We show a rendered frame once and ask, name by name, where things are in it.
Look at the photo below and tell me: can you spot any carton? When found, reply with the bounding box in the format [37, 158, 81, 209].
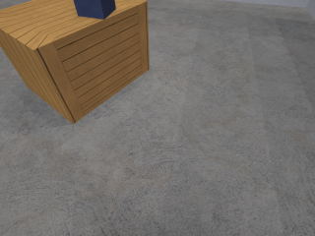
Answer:
[73, 0, 116, 20]

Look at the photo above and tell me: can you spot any pedestal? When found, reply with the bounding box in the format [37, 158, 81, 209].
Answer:
[0, 0, 150, 124]

